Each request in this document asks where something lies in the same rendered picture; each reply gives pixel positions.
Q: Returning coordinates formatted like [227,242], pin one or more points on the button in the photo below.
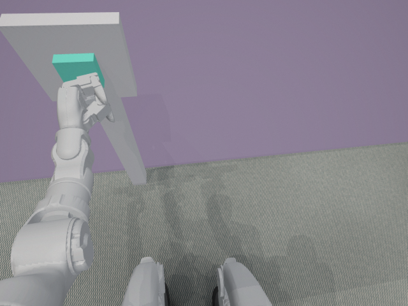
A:
[71,66]

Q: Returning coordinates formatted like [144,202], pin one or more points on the robot thigh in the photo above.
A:
[145,285]
[237,283]

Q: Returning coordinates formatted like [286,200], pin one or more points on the robot left thigh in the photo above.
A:
[145,285]

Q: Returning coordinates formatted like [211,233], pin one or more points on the left robot hand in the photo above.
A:
[73,111]

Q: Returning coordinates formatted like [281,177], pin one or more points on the panel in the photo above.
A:
[36,37]

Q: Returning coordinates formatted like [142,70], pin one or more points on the robot right thigh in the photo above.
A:
[237,283]

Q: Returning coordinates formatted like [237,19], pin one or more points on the robot left forearm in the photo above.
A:
[70,189]

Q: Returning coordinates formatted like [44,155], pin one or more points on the left robot upper arm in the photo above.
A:
[47,258]

